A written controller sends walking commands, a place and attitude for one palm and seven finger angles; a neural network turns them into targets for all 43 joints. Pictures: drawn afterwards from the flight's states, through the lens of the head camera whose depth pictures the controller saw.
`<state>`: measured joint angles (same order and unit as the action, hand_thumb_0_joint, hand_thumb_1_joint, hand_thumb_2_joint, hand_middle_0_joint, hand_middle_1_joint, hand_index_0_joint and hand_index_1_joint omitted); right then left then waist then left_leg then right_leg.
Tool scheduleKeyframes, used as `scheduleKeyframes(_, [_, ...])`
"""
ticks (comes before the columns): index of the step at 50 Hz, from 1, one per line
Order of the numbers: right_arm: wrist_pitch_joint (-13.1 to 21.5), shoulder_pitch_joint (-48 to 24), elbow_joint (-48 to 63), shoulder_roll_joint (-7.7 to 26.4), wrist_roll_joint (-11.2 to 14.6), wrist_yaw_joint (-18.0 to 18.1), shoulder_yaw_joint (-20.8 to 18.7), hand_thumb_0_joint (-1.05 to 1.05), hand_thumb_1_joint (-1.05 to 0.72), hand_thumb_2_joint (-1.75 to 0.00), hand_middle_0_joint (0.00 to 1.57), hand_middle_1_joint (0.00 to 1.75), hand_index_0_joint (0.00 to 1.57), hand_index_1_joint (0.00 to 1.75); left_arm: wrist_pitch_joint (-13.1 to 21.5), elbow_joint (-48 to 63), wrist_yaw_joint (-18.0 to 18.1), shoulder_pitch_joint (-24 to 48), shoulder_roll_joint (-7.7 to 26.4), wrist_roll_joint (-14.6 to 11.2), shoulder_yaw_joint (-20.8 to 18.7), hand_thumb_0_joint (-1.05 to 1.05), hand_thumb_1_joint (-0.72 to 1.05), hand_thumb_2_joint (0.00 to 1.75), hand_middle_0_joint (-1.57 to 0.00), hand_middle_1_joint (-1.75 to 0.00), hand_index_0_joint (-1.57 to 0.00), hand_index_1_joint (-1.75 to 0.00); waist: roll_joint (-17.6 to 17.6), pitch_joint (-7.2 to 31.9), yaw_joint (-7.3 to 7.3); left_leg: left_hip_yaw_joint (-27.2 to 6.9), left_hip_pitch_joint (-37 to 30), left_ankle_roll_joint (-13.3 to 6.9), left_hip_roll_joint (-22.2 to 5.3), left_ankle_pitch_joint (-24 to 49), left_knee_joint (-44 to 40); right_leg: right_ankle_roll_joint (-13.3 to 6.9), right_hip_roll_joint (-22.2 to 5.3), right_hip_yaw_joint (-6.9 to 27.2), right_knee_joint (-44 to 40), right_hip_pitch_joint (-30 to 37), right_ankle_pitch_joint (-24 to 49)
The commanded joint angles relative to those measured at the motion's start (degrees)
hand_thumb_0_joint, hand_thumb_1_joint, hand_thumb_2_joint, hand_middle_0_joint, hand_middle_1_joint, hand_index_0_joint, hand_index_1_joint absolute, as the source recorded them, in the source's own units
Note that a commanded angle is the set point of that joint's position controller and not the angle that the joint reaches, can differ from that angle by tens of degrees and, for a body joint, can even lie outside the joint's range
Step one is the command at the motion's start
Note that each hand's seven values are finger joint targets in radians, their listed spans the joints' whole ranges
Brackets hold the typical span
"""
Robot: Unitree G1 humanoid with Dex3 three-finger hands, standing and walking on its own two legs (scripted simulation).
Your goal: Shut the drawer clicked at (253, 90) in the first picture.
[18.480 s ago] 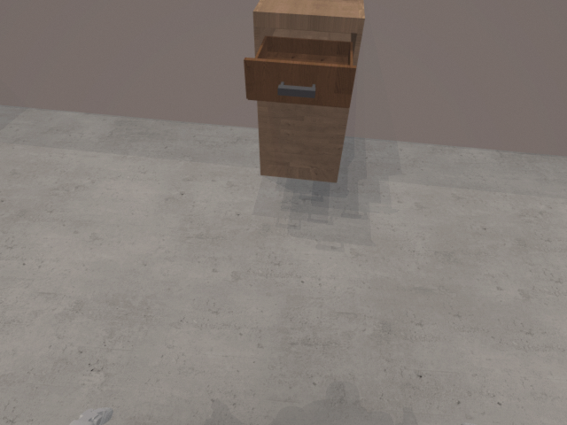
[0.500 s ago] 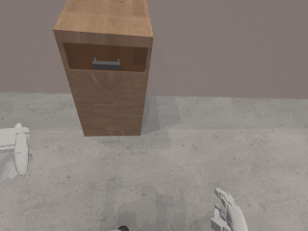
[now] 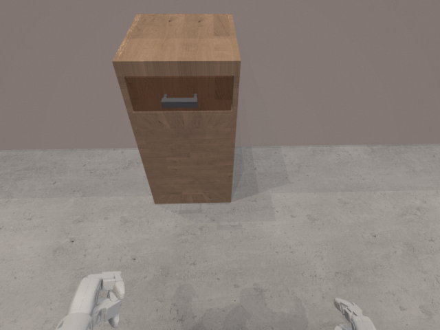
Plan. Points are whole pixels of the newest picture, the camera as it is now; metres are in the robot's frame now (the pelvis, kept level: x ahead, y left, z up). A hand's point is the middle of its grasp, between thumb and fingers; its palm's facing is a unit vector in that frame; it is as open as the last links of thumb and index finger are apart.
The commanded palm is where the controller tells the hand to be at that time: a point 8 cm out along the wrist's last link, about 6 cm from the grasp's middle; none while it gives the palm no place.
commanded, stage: let the arm hang, fingers relaxed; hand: left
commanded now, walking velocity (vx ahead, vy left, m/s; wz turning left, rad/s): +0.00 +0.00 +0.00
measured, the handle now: (180, 99) +0.86 +0.15 -0.06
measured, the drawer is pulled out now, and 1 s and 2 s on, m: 0.00 0.00 0.00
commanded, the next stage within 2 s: look to check the result in 0.92 s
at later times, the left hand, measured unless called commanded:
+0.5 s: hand out of the picture -0.04 +0.17 -0.15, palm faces +0.08 -0.98 -0.21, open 6.3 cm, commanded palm none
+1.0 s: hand out of the picture -0.02 +0.12 -0.15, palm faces +0.08 -0.98 -0.16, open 7.4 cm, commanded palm none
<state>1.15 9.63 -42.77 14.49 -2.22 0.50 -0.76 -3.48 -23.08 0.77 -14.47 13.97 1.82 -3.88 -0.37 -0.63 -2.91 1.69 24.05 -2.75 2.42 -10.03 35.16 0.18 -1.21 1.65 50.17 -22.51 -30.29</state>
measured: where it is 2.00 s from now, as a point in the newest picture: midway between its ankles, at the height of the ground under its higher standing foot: outside the picture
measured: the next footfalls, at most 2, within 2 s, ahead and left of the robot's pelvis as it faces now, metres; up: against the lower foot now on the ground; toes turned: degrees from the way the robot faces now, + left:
left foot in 0.20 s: +0.08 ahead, +0.08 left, +0.00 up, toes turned +2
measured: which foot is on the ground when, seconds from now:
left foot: down 0.00-0.08, up 0.10-0.18, down 0.20-1.00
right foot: down 0.00-1.00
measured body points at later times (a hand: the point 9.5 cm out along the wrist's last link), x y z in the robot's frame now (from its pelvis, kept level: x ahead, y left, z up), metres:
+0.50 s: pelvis -0.01 -0.01 +0.02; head +0.01 -0.01 +0.47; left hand -0.04 +0.22 -0.13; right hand +0.00 -0.22 -0.14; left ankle +0.04 +0.08 -0.72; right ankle +0.02 -0.13 -0.72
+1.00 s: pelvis +0.00 -0.03 +0.02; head +0.01 -0.03 +0.47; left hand -0.02 +0.18 -0.14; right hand -0.03 -0.23 -0.14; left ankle +0.04 +0.08 -0.72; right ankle +0.02 -0.13 -0.72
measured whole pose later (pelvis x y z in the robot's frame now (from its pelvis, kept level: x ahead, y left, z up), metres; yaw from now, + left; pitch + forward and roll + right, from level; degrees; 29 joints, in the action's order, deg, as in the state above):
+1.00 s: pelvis +0.00 -0.03 +0.02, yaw +2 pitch -2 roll +0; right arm -0.7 19.5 -65.1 5.0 -0.9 2.5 -0.8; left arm 0.3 -65.5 2.1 -17.0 6.4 0.5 -0.7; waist 0.4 -2.5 -0.6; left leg 0.7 13.7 -0.9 0.4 -10.0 25.1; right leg -1.8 1.1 -2.1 25.4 -11.6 -12.4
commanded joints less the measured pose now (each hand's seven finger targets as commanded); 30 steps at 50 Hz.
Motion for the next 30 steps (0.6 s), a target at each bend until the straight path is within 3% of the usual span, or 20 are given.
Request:
scheduleKeyframes(1, [-0.8,-1.3,3.1,5.0,0.7,0.2,-1.8,0.00,-0.90,-0.90,0.20,0.30,0.20,0.30,2.3,-7.8,-0.2,-9.5,8.1,0.4,-0.8,0.00,0.90,0.90,-1.00,-1.17,-1.00,-1.17,-5.6,4.8,5.97,-8.0,8.1,-0.7,-3.6,-19.0,-6.6,-1.9,-3.7,6.2,-23.6,14.6,0.6])
scheduleKeyframes(2, [-1.8,-0.5,2.9,2.9,0.9,0.1,-1.8,0.00,-0.90,-0.90,0.20,0.30,0.20,0.30,2.1,-9.4,-0.3,-8.4,9.7,0.4,-0.6,0.00,0.90,0.90,-0.96,-1.12,-0.96,-1.12,-6.9,2.0,4.73,-5.1,6.2,1.3,-0.1,-19.6,1.6,-5.4,-10.7,16.6,-34.4,5.1,-13.1])
scheduleKeyframes(3, [-2.8,1.1,1.8,2.6,0.6,0.0,-2.2,0.00,-0.90,-0.90,0.20,0.30,0.20,0.30,1.6,-10.2,-0.3,-2.9,11.4,0.3,-0.5,0.00,0.90,0.90,-0.92,-1.08,-0.92,-1.08,-5.2,-0.3,2.60,-1.2,0.4,2.7,1.4,-16.3,11.0,-9.2,-16.4,20.8,-40.6,-4.9,-19.3])
scheduleKeyframes(4, [-3.2,2.2,-0.5,2.7,0.5,-0.1,-2.5,0.00,-0.90,-0.90,0.20,0.30,0.20,0.30,1.8,-11.5,0.0,2.0,10.4,0.0,0.1,0.00,0.90,0.90,-0.88,-1.04,-0.88,-1.04,-3.2,-1.3,0.96,-1.5,-4.5,2.6,0.1,-14.4,16.7,-10.3,-16.0,19.5,-41.2,-10.6,-18.0])
scheduleKeyframes(5, [-3.4,4.2,-2.6,2.0,0.4,0.0,-2.5,0.00,-0.90,-0.90,0.20,0.30,0.20,0.30,2.1,-13.4,0.3,4.2,8.1,-0.2,0.4,0.00,0.90,0.90,-0.84,-0.99,-0.84,-0.99,-2.8,-2.8,0.05,-2.2,-5.3,2.1,-0.4,-12.9,18.2,-9.9,-13.0,16.1,-38.9,-10.9,-11.4])
scheduleKeyframes(6, [-3.3,7.6,-3.6,0.9,0.2,0.2,-2.7,0.00,-0.90,-0.90,0.20,0.30,0.20,0.30,2.4,-14.6,0.6,4.4,5.9,-0.3,-0.1,0.00,0.90,0.90,-0.80,-0.95,-0.80,-0.95,-3.9,-2.4,-1.02,-2.5,-7.2,1.6,-1.7,-10.3,14.6,-9.0,-11.3,12.0,-35.6,-9.8,-5.3])
scheduleKeyframes(7, [-2.8,9.7,-5.3,-0.1,0.3,0.2,-2.3,0.00,-0.90,-0.90,0.20,0.30,0.20,0.30,2.6,-16.8,0.7,3.7,4.7,-0.4,0.1,0.00,0.90,0.90,-0.76,-0.91,-0.76,-0.91,-1.1,-1.9,-1.20,-2.6,-10.0,1.1,-2.8,-7.9,6.7,-8.2,-10.0,8.7,-31.6,-7.8,0.2])
scheduleKeyframes(8, [-2.3,11.1,-6.7,-0.5,0.6,0.0,-1.8,0.00,-0.90,-0.90,0.20,0.30,0.20,0.30,2.7,-19.4,0.5,1.5,4.1,-0.6,0.8,0.00,0.90,0.90,-0.72,-0.86,-0.72,-0.86,2.3,-0.9,-0.75,-5.3,-12.4,0.5,-4.5,-4.6,-2.3,-6.3,-7.5,5.2,-26.8,-6.1,2.8])
scheduleKeyframes(9, [-1.4,11.2,-7.3,0.9,0.6,0.2,-1.6,0.00,-0.90,-0.90,0.20,0.30,0.20,0.30,2.7,-21.4,0.4,-2.1,2.3,-1.0,1.2,0.00,0.90,0.90,-0.68,-0.82,-0.68,-0.82,10.0,-0.2,1.01,-14.0,-10.9,-1.2,-8.5,-1.8,-9.9,-4.1,-2.9,2.1,-20.6,-3.5,6.3])
scheduleKeyframes(10, [-0.8,10.5,-7.7,2.9,0.3,0.8,-1.7,0.00,-0.90,-0.90,0.20,0.30,0.20,0.30,2.8,-23.3,0.5,-5.2,1.4,-1.3,1.3,0.00,0.90,0.90,-0.64,-0.78,-0.64,-0.78,14.0,1.0,2.97,-20.5,-8.4,-3.9,-13.9,0.0,-15.1,-2.1,-0.6,-1.5,-17.5,1.6,8.7])
scheduleKeyframes(11, [-0.7,8.7,-7.7,4.0,0.3,1.5,-1.7,0.00,-0.90,-0.90,0.20,0.30,0.20,0.30,3.1,-24.8,0.3,-5.4,1.5,-1.3,1.6,0.00,0.90,0.90,-0.60,-0.73,-0.60,-0.73,9.3,-0.2,4.13,-20.9,-5.0,-5.5,-15.8,2.9,-16.7,-1.7,-0.3,-1.5,-18.3,6.1,10.7])
scheduleKeyframes(12, [-0.3,8.5,-8.8,3.1,0.6,1.7,-1.5,0.00,-0.90,-0.90,0.20,0.30,0.20,0.30,3.1,-26.8,0.4,-5.2,1.9,-1.2,1.4,0.00,0.90,0.90,-0.56,-0.69,-0.56,-0.69,9.3,1.6,4.22,-19.1,-5.1,-5.1,-13.5,3.9,-17.2,-1.4,-0.5,-1.7,-19.8,9.4,12.3])
scheduleKeyframes(14, [-0.1,9.5,-11.0,1.9,1.1,2.0,-1.2,0.00,-0.90,-0.90,0.20,0.30,0.20,0.30,3.2,-29.8,0.4,-4.4,2.2,-1.4,1.6,0.00,0.90,0.90,-0.48,-0.60,-0.48,-0.60,8.4,1.9,3.85,-15.3,-7.2,-3.5,-11.8,5.9,-17.1,-1.5,-1.0,-1.2,-22.2,11.5,15.1])
scheduleKeyframes(16, [-0.2,9.9,-12.3,1.3,1.4,2.0,-1.1,0.00,-0.90,-0.90,0.20,0.30,0.20,0.30,3.4,-32.3,0.5,-5.3,2.0,-1.5,1.9,0.00,0.90,0.90,-0.40,-0.52,-0.40,-0.52,5.5,2.3,3.85,-12.9,-8.5,-2.6,-10.5,4.1,-17.0,-1.8,-1.8,-0.6,-25.1,13.0,17.1])
scheduleKeyframes(19, [-0.6,10.6,-14.3,0.1,1.5,1.8,-1.1,0.00,-0.90,-0.90,0.20,0.30,0.20,0.30,3.5,-35.3,0.7,-5.9,1.1,-1.4,2.3,0.00,0.90,0.90,-0.28,-0.39,-0.28,-0.39,1.2,0.5,3.13,-10.7,-8.4,-1.5,-8.7,-5.9,-17.6,-2.5,-3.1,0.6,-28.6,12.3,16.5])
scheduleKeyframes(21, [-1.0,11.0,-15.5,-0.2,1.5,1.6,-1.2,0.00,-0.90,-0.90,0.20,0.30,0.20,0.30,3.6,-36.5,0.9,-6.2,1.0,-1.3,2.6,0.00,0.90,0.90,-0.20,-0.30,-0.20,-0.30,1.0,-1.1,2.88,-9.9,-8.7,-1.0,-8.0,-8.1,-17.7,-2.9,-3.2,1.1,-29.7,10.7,14.9])
scheduleKeyframes(24, [-1.4,11.6,-17.3,-1.4,1.2,1.5,-1.2,0.00,-0.90,-0.90,0.20,0.30,0.20,0.30,3.5,-38.2,1.1,-6.3,0.0,-1.1,2.6,0.00,0.90,0.90,-0.20,-0.30,-0.20,-0.30,-0.1,-4.2,2.47,-9.1,-8.1,-0.7,-7.4,-11.1,-18.0,-2.8,-3.3,1.5,-31.2,7.7,11.0])
scheduleKeyframes(30, [-1.5,12.6,-19.3,-2.8,1.1,1.5,-0.9,0.00,-0.90,-0.90,0.20,0.30,0.20,0.30,3.8,-39.9,1.3,-6.7,-1.1,-1.1,2.5,0.00,0.90,0.90,-0.20,-0.30,-0.20,-0.30,-0.7,-5.9,2.12,-7.1,-9.6,-0.3,-6.3,-8.2,-16.2,-3.1,-3.8,2.9,-32.8,4.6,7.9])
